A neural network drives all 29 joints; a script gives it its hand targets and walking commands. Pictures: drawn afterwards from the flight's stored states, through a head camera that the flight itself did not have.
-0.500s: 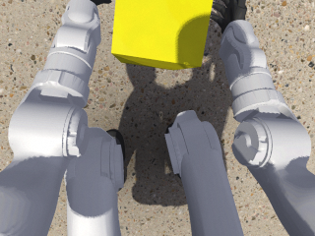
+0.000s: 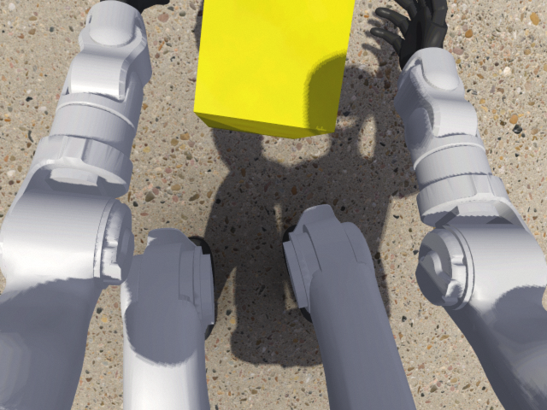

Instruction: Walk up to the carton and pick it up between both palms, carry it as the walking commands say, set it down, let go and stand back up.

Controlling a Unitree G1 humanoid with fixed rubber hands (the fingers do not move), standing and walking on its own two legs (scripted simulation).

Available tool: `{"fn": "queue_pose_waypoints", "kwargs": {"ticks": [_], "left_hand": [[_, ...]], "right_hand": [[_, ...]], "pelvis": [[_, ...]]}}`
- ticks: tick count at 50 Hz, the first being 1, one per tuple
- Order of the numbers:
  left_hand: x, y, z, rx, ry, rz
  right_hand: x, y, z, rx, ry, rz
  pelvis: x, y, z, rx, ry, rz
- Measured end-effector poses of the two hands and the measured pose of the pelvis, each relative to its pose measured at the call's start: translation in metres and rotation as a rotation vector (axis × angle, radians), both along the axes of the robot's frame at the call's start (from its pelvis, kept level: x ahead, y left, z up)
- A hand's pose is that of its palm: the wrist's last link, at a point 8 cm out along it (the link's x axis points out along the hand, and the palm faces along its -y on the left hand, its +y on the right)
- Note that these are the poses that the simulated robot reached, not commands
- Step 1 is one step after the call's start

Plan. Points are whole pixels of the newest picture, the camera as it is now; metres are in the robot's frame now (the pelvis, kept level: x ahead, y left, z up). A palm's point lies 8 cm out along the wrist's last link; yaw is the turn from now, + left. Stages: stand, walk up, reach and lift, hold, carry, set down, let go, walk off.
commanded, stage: set down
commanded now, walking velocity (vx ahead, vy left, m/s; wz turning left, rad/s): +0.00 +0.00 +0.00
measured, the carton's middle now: (265, 58) +0.53 -0.05 -0.26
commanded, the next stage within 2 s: let go in 1.16 s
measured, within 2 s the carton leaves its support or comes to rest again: neither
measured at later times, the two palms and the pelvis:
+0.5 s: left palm out of the picture +0.57 +0.11 +0.01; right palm out of the picture +0.50 -0.22 +0.02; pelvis +0.01 +0.00 +0.11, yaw +1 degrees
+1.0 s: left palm out of the picture +0.57 +0.11 +0.15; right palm out of the picture +0.49 -0.22 +0.16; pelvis +0.03 +0.00 +0.25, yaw +2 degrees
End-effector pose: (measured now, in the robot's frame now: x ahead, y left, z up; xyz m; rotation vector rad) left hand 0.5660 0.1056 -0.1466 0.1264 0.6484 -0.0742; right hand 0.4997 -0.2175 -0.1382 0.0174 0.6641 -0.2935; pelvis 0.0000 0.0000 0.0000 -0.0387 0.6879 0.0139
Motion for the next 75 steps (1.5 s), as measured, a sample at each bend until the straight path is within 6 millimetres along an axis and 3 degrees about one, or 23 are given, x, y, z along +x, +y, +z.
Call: {"fn": "queue_pose_waypoints", "kwargs": {"ticks": [8,26,46,53,59,65,70,75], "left_hand": [[0.0,0.0,0.05,0.008,0.005,0.011],[0.002,0.002,0.161,0.023,-0.012,0.007],[-0.001,0.006,0.279,0.006,-0.014,0.001],[-0.002,0.003,0.311,0.004,-0.01,-0.008],[-0.004,0.001,0.322,0.022,-0.006,-0.007],[-0.026,0.008,0.32,0.064,0.01,0.039],[-0.066,0.024,0.329,0.107,0.042,0.092],[-0.108,0.039,0.355,0.12,0.07,0.137]], "right_hand": [[-0.003,-0.004,0.048,0.002,-0.01,-0.013],[-0.003,-0.004,0.16,0.001,-0.036,-0.029],[-0.009,-0.005,0.28,0.001,-0.044,-0.026],[-0.011,-0.004,0.312,-0.008,-0.04,-0.018],[-0.012,-0.002,0.323,-0.037,-0.026,0.012],[-0.027,-0.009,0.324,-0.078,0.018,0.08],[-0.054,-0.018,0.337,-0.089,0.07,0.159],[-0.085,-0.025,0.363,-0.076,0.112,0.221]], "pelvis": [[0.0,-0.002,0.031,0.007,0.039,0.003],[0.01,-0.003,0.12,0.008,0.096,0.014],[0.03,0.0,0.232,0.005,0.084,0.031],[0.037,0.0,0.266,0.006,0.075,0.035],[0.043,-0.001,0.28,0.006,0.07,0.034],[0.051,-0.002,0.292,0.012,0.047,0.027],[0.063,-0.006,0.31,0.027,-0.002,0.02],[0.075,-0.012,0.331,0.039,-0.083,0.024]]}}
